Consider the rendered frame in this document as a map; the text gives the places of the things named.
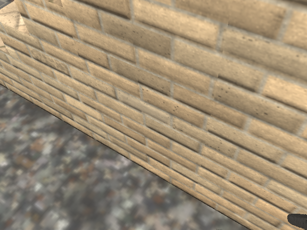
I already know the robot right hand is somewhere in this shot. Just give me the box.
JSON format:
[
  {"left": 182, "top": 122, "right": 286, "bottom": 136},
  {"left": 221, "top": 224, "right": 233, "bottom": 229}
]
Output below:
[{"left": 287, "top": 214, "right": 307, "bottom": 230}]

